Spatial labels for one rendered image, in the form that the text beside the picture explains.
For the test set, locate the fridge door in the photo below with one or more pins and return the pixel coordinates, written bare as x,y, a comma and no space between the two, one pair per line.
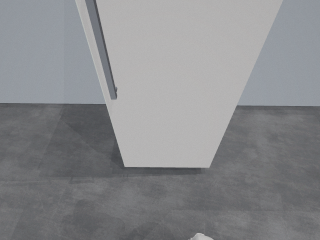
180,68

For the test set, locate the handle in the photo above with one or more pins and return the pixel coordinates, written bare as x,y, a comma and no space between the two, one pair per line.
101,46

